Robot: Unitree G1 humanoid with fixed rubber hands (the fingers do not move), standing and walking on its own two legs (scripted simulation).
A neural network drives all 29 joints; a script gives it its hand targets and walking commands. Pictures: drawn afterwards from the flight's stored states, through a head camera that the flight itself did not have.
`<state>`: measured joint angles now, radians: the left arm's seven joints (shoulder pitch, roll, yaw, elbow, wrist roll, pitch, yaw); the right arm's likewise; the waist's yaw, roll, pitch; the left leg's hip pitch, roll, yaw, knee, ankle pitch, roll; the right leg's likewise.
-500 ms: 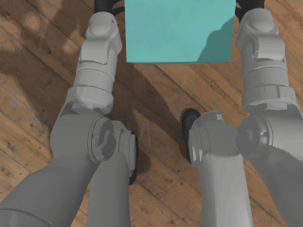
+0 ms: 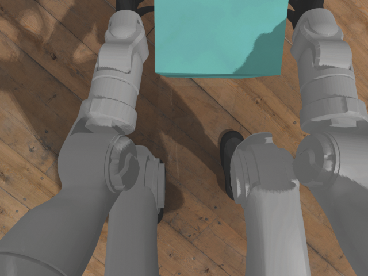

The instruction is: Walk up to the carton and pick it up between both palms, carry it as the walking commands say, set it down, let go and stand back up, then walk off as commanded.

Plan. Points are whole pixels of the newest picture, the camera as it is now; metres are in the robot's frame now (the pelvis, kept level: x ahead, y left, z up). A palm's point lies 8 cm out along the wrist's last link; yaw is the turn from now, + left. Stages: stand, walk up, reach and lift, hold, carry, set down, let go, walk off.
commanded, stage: set down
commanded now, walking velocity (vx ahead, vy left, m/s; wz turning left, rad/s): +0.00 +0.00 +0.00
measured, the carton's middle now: (211, 22) +0.53 -0.10 -0.23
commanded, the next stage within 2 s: none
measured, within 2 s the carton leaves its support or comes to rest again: rests again in 0.36 s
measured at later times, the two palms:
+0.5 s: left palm (132, 20) +0.54 +0.05 -0.17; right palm (301, 13) +0.51 -0.24 -0.16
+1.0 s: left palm (133, 19) +0.54 +0.05 -0.17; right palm (302, 13) +0.51 -0.25 -0.17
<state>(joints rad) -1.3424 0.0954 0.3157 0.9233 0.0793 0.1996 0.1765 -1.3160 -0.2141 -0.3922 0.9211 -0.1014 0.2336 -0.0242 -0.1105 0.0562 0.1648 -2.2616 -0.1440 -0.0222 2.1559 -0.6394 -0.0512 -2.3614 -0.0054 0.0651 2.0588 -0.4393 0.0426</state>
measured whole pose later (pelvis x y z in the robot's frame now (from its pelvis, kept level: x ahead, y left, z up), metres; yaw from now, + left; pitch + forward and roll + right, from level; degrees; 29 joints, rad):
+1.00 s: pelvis +0.00 +0.00 -0.01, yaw +0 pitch +41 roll +0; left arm -1.37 0.10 0.29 0.97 0.10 0.16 0.13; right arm -1.35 -0.27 -0.40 1.02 -0.07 0.17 0.00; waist -0.11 0.03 0.23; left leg -2.26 -0.16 -0.04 2.20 -0.66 -0.06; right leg -2.35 -0.01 0.05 2.10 -0.47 0.04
